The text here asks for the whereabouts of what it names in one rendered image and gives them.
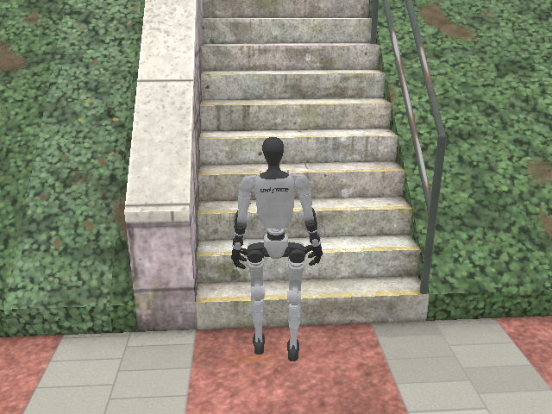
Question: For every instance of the stairs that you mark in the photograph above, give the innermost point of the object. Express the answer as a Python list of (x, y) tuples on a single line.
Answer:
[(303, 71)]

